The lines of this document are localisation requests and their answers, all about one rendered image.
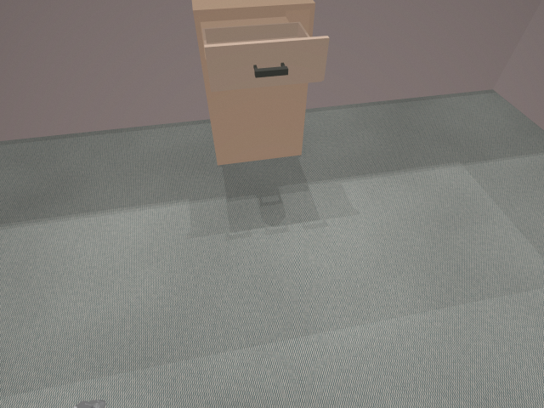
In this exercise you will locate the drawer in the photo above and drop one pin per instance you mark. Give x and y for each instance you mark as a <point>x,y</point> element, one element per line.
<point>232,51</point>

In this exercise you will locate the handle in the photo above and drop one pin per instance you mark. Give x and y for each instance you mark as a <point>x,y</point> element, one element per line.
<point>271,72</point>

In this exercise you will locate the cabinet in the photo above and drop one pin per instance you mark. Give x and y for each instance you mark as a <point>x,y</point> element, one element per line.
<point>254,124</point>

